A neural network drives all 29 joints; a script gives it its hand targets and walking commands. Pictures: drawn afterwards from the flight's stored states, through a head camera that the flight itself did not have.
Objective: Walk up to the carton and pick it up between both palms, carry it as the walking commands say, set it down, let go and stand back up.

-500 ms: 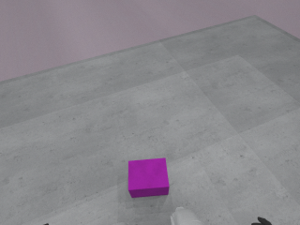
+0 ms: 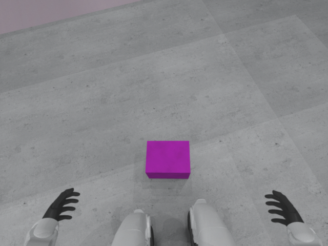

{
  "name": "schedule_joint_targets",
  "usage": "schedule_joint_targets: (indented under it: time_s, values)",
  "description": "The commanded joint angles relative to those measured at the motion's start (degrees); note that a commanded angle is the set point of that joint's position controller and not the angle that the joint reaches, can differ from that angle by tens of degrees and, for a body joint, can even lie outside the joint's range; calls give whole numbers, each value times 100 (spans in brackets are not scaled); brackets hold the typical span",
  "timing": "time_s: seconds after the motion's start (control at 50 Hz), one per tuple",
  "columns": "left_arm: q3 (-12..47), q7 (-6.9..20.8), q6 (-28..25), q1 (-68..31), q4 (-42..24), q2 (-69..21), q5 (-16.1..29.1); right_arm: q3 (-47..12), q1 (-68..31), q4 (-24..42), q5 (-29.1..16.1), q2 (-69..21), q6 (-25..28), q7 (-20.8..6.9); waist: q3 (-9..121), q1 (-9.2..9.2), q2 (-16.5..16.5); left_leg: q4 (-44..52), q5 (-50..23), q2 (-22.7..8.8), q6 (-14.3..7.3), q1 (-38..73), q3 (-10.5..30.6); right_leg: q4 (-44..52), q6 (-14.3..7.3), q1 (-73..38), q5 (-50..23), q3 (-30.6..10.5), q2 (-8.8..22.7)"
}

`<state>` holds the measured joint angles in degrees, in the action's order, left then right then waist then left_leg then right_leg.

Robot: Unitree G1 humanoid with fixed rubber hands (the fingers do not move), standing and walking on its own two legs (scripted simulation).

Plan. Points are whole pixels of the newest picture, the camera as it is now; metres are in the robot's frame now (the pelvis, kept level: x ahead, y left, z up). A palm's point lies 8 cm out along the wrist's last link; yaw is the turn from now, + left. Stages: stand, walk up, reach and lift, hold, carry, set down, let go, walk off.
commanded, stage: reach and lift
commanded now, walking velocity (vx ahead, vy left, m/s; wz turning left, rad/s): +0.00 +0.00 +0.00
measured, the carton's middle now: (168, 160) +0.46 +0.03 -0.64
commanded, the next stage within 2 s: none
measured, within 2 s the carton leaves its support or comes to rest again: neither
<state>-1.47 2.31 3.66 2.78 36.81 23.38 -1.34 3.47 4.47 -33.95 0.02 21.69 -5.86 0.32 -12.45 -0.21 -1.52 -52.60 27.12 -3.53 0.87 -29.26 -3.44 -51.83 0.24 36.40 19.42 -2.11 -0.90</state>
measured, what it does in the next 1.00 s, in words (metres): lowers itself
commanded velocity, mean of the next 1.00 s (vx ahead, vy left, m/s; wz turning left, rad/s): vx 0.00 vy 0.00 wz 0.00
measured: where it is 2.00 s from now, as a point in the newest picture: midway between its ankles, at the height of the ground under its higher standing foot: outside the picture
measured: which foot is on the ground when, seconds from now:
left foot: down 0.00-1.00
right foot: down 0.00-1.00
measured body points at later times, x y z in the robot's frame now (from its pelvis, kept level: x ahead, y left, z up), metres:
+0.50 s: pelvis -0.03 +0.01 -0.04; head +0.18 +0.00 +0.36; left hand +0.31 +0.29 -0.14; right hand +0.31 -0.24 -0.15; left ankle +0.00 +0.14 -0.69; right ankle +0.07 -0.11 -0.69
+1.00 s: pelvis -0.04 +0.00 -0.07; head +0.27 +0.00 +0.26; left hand +0.44 +0.25 -0.19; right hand +0.45 -0.19 -0.19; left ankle +0.00 +0.14 -0.69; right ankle +0.07 -0.11 -0.69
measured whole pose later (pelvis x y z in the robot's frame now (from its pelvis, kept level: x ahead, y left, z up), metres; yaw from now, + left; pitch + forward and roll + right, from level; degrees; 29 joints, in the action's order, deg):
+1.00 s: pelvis -0.04 +0.00 -0.07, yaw +3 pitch +41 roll +2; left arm -8.2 3.1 7.6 -55.7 48.4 23.4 4.0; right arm 5.1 -50.8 -36.1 -4.6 18.9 -11.5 5.1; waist -1.7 0.0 1.0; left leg -63.4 21.9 -2.5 1.0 -82.4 -2.1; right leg -59.4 0.0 87.7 12.8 -1.6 0.1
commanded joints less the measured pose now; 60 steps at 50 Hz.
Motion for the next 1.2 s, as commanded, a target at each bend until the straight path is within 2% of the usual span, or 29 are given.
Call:
schedule_joint_targets:
  time_s: [0.0, 0.06, 0.1, 0.16, 0.18, 0.26, 0.28, 0.32, 0.34, 0.38, 0.4, 0.42, 0.44, 0.48, 0.56, 0.66, 0.7, 0.74, 0.8, 0.82, 0.9, 0.94, 0.96, 0.98, 1.0, 1.06, 1.08, 1.16, 1.18]
  values:
    - [-1251, 126, -126, -1669, -376, 969, 122, 288, -1212, 982, -546, -281, 87, 292, 2966, -120, 559, 107, -1179, 539, -197, -1504, 262, 52, 361, -1390, -1706, 26, -117]
    - [-1228, 107, -115, -1890, -401, 1096, 187, 330, -1213, 1041, -635, -204, 44, 391, 3681, -86, 241, -39, -1542, 597, -178, -1616, 251, -178, 298, -1442, -2115, 61, -162]
    - [-1305, 52, -61, -1908, -304, 1157, 176, 359, -1289, 1062, -667, -153, 2, 417, 3980, -209, 30, -65, -1775, 631, -162, -1622, 265, -260, 255, -1242, -2163, 62, -167]
    - [-1196, 15, 6, -2210, -306, 1107, 348, 420, -1714, 1218, -693, -77, -57, 441, 4399, -152, 72, -138, -1933, 646, -135, -1766, 276, -378, 243, -1006, -2231, 124, -201]
    - [-1217, 3, 42, -2268, -289, 1085, 368, 463, -1846, 1271, -655, -48, -79, 436, 4505, -186, 99, -102, -1973, 646, -132, -1691, 282, -362, 242, -929, -2159, 149, -198]
    - [-1007, -19, 231, -3108, -335, 1006, 550, 564, -2602, 1166, -668, -18, -257, 413, 4415, 45, 122, -45, -1281, 578, -103, -1826, 299, -325, 183, -313, -1307, 231, -182]
    - [-974, -34, 275, -3307, -258, 960, 559, 504, -2899, 1133, -691, -62, -308, 373, 4273, 1, 116, 29, -1076, 555, -102, -1776, 321, -333, 191, -64, -999, 286, -169]
    - [-978, -46, 336, -3719, -336, 958, 666, 586, -3273, 1035, -689, -4, -390, 357, 4423, 111, 38, 16, -963, 529, -67, -1758, 338, -350, 170, 180, -793, 320, -168]
    - [-1033, -59, 376, -3914, -315, 990, 654, 565, -3433, 977, -737, -32, -434, 359, 4397, 75, -50, -2, -847, 528, -76, -1812, 317, -328, 150, 279, -666, 278, -137]
    - [-1029, -69, 400, -4195, -294, 917, 730, 516, -3598, 609, -780, -135, -498, 326, 4394, 167, -98, 10, -956, 535, -42, -1880, 349, -376, 149, 550, -692, 317, -122]
    - [-1134, -72, 419, -4309, -268, 990, 706, 546, -3754, 601, -794, -107, -533, 319, 4501, 112, -132, -12, -875, 542, -43, -1891, 315, -354, 158, 555, -602, 311, -114]
    - [-1164, -77, 429, -4422, -189, 975, 703, 560, -3825, 418, -807, -124, -548, 308, 4467, 167, -180, -23, -998, 549, -24, -1969, 317, -356, 155, 688, -694, 314, -102]
    - [-1256, -78, 433, -4473, -132, 1042, 702, 552, -3943, 382, -833, -97, -550, 302, 4584, 109, -166, -76, -1040, 560, -25, -2010, 300, -383, 158, 701, -713, 307, -102]
    - [-1217, -61, 442, -4819, -67, 973, 763, 620, -4218, 350, -863, -82, -544, 333, 4852, 232, -139, -115, -1114, 563, -21, -2199, 302, -399, 143, 644, -872, 289, -112]
    - [-1342, -20, 381, -5205, 185, 989, 878, 705, -4905, 429, -931, -46, -425, 368, 5509, 199, 72, -268, -1704, 605, -14, -2693, 263, -563, 148, 431, -1662, 264, -123]
    - [-1588, 35, 257, -5867, 282, 1223, 896, 708, -5593, 413, -1086, -203, -366, 418, 6348, -73, 109, -402, -2049, 677, -33, -3273, 175, -792, 168, 193, -2320, 149, -90]
    - [-1617, 78, 234, -6054, 266, 1208, 932, 753, -5818, 435, -1042, -239, -382, 455, 6799, -71, 332, -442, -2129, 716, -43, -3550, 107, -851, 178, -188, -2708, 116, -109]
    - [-1624, 122, 225, -6300, 373, 1304, 934, 736, -6125, 470, -1069, -299, -391, 484, 6946, -162, 397, -433, -2067, 722, -70, -3769, 83, -894, 196, -266, -2865, 92, -81]
    - [-1588, 148, 231, -6871, 251, 1318, 955, 847, -6640, 559, -1043, -237, -413, 527, 7567, -145, 494, -471, -2083, 726, -79, -3853, 48, -981, 184, -452, -3019, 72, -86]
    - [-1617, 164, 245, -7064, 289, 1402, 967, 814, -6878, 593, -1059, -305, -447, 543, 7675, -220, 596, -505, -1998, 733, -93, -3983, 7, -996, 206, -530, -2991, 42, -83]
    - [-1656, 173, 309, -7734, 423, 1372, 833, 928, -7494, 430, -978, -387, -523, 604, 7852, -255, 551, -469, -1915, 742, -92, -4170, -22, -975, 196, -431, -2921, -2, -68]
    - [-1630, 187, 335, -7955, 420, 1355, 768, 1059, -7678, 427, -880, -378, -565, 633, 8082, -178, 538, -415, -1949, 751, -105, -4085, -28, -911, 185, -587, -2967, -13, -69]
    - [-1646, 190, 348, -8060, 500, 1327, 703, 1044, -7732, 209, -843, -451, -572, 625, 7913, -180, 539, -397, -1931, 736, -117, -4110, -5, -889, 202, -399, -2897, 16, -72]
    - [-1665, 195, 353, -8121, 486, 1265, 596, 1111, -7800, 172, -817, -432, -574, 613, 7975, -203, 390, -379, -2032, 745, -101, -3966, -19, -869, 184, -363, -2897, 34, -83]
    - [-1663, 200, 366, -8128, 564, 1189, 540, 1152, -7752, -24, -742, -501, -575, 593, 7830, -144, 379, -369, -2147, 742, -107, -3886, 19, -864, 209, -102, -2917, 117, -97]
    - [-1754, 191, 332, -8056, 548, 1035, 357, 1315, -7597, -244, -621, -430, -479, 572, 8019, -90, 200, -378, -2741, 746, -61, -3656, 74, -849, 196, -20, -3370, 131, -128]
    - [-1781, 214, 323, -8013, 749, 974, 290, 1347, -7610, -353, -586, -503, -444, 551, 7804, -108, 169, -394, -2889, 737, -76, -3771, 118, -868, 202, 224, -3516, 146, -121]
    - [-1743, 249, 219, -8127, 525, 775, 391, 1396, -7799, -68, -526, -463, -252, 497, 8052, -37, 171, -520, -3279, 741, -73, -3873, 208, -973, 160, 141, -4006, 91, -112]
    - [-1766, 256, 190, -8131, 486, 790, 374, 1357, -7794, -7, -550, -552, -210, 480, 8065, -95, 219, -544, -3389, 737, -92, -3894, 243, -1019, 170, 217, -4107, 95, -118]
